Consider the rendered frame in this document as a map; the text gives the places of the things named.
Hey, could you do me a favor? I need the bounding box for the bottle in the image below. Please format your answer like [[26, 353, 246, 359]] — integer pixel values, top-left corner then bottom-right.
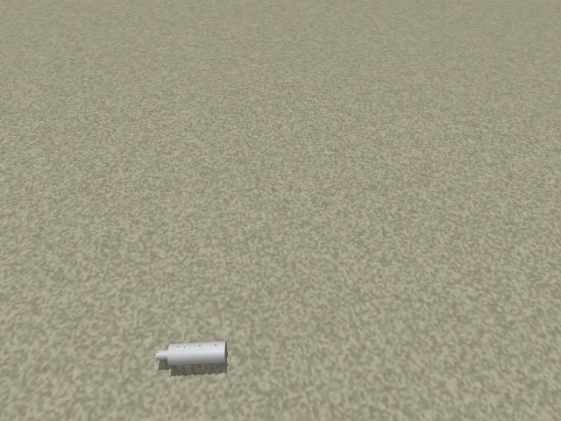
[[155, 341, 227, 366]]

